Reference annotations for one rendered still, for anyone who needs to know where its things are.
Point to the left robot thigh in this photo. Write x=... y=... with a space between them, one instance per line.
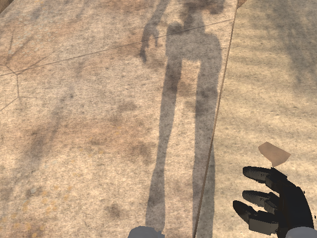
x=145 y=232

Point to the robot right forearm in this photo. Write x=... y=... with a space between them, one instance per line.
x=301 y=232

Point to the robot right hand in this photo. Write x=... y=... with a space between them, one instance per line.
x=289 y=210

